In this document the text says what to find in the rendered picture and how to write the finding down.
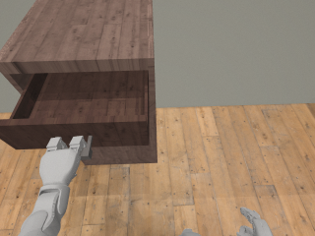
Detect right robot shin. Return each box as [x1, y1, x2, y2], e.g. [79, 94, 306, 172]
[181, 228, 193, 234]

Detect handle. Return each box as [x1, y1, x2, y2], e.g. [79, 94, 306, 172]
[55, 136, 94, 160]

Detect robot left forearm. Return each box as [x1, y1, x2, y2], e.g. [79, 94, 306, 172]
[18, 183, 71, 236]

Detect drawer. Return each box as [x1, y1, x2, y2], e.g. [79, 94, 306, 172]
[0, 70, 150, 149]

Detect left robot hand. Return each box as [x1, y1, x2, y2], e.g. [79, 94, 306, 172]
[39, 136, 87, 186]

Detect cabinet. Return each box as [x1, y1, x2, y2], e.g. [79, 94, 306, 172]
[0, 0, 158, 165]

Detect right robot hand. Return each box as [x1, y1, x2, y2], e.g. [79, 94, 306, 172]
[236, 206, 274, 236]

